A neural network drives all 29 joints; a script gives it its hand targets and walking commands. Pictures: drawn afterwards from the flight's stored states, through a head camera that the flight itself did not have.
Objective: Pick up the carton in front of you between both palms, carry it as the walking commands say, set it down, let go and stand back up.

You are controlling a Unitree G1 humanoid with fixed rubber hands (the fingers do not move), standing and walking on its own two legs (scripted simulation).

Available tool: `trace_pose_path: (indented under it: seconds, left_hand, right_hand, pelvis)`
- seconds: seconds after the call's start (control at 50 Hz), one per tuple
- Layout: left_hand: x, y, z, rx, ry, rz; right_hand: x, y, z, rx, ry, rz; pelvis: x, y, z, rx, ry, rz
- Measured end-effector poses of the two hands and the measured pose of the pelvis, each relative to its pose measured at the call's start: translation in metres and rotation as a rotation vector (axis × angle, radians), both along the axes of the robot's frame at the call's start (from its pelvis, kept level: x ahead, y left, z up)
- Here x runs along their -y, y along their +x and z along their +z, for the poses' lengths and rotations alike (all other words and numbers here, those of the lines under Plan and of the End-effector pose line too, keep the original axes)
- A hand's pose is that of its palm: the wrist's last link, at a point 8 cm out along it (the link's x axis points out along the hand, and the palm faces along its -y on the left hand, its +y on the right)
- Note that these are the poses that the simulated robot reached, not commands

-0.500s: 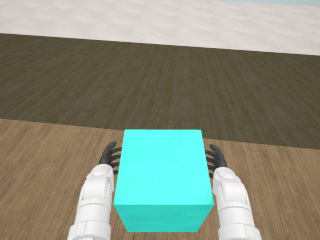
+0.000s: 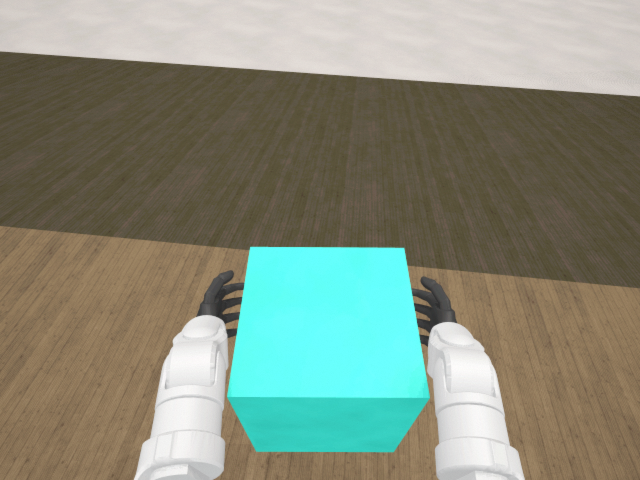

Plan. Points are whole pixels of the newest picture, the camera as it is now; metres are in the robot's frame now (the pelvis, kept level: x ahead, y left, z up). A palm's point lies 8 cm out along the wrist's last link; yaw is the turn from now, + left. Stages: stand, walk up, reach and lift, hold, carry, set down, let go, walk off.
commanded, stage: reach and lift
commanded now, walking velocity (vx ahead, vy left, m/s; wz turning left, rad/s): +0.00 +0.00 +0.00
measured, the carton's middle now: (326, 355) +0.30 +0.00 -0.04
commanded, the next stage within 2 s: hold in 0.44 s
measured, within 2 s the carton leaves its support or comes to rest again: neither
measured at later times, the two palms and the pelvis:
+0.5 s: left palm (209, 322) +0.30 +0.15 +0.04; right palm (443, 328) +0.30 -0.15 +0.04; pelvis +0.01 +0.00 +0.00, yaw +0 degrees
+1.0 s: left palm (193, 303) +0.31 +0.17 +0.07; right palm (433, 302) +0.31 -0.13 +0.07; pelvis +0.03 +0.01 -0.01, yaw +1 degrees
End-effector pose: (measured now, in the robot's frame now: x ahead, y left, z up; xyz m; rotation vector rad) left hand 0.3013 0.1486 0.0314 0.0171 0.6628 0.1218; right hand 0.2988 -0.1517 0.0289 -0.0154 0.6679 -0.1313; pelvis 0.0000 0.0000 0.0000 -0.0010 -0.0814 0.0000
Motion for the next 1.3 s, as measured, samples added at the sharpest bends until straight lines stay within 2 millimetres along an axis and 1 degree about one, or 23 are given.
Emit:
trace_pose_path:
  seconds: [0.2,0.34,0.48,0.62,0.78,0.86,0.92,1.02,1.08,1.16,1.2,1.24,1.3]
  left_hand:
    - [0.000,0.002,0.004,-0.006,0.017,-0.008]
    - [0.000,0.001,0.006,-0.006,0.020,-0.011]
    - [0.000,-0.002,0.010,0.001,0.018,-0.012]
    - [-0.001,-0.009,0.023,0.028,0.017,-0.008]
    - [-0.002,-0.015,0.021,0.002,0.007,-0.002]
    - [-0.002,-0.011,0.024,0.013,0.001,-0.001]
    - [-0.005,-0.003,0.031,0.049,-0.010,0.009]
    - [-0.021,0.012,0.041,0.058,-0.023,0.027]
    - [-0.024,0.028,0.048,0.019,-0.023,0.022]
    - [-0.015,0.057,0.058,-0.003,-0.036,0.009]
    - [-0.007,0.074,0.060,0.011,-0.049,0.011]
    - [0.000,0.088,0.057,0.018,-0.068,0.025]
    - [0.000,0.104,0.051,-0.028,-0.055,0.028]
  right_hand:
    - [0.000,0.003,0.004,-0.006,-0.016,0.015]
    - [0.000,0.002,0.006,-0.007,-0.020,0.018]
    - [-0.001,-0.001,0.011,0.000,-0.018,0.016]
    - [-0.002,-0.007,0.024,0.027,-0.018,0.016]
    - [-0.002,-0.013,0.021,0.002,-0.009,0.011]
    - [-0.002,-0.010,0.025,0.013,-0.007,0.006]
    - [-0.006,0.000,0.034,0.048,-0.009,0.004]
    - [-0.022,0.019,0.047,0.058,0.008,0.002]
    - [-0.025,0.031,0.052,0.019,0.009,-0.009]
    - [-0.017,0.053,0.060,-0.002,0.017,-0.037]
    - [-0.009,0.067,0.061,0.012,0.030,-0.053]
    - [-0.002,0.082,0.058,0.020,0.044,-0.062]
    - [-0.001,0.103,0.055,-0.028,0.054,-0.059]
  pelvis:
    - [0.002,0.011,0.003,0.007,0.000,0.003]
    - [0.002,0.013,0.004,0.015,-0.001,0.004]
    - [0.001,0.012,0.004,0.024,-0.001,0.003]
    - [0.000,0.010,0.005,0.043,0.000,0.002]
    - [0.000,0.001,0.002,0.051,0.000,0.002]
    - [-0.001,0.005,0.002,-0.015,-0.005,0.012]
    - [-0.004,0.010,-0.003,-0.058,-0.007,0.029]
    - [-0.016,0.032,-0.006,-0.104,-0.001,0.002]
    - [-0.018,0.050,0.000,-0.131,-0.013,-0.015]
    - [-0.013,0.078,0.003,-0.156,-0.029,-0.016]
    - [-0.008,0.096,-0.002,-0.158,-0.024,-0.009]
    - [-0.005,0.114,-0.008,-0.164,-0.034,0.009]
    - [-0.002,0.142,-0.005,-0.177,-0.020,0.030]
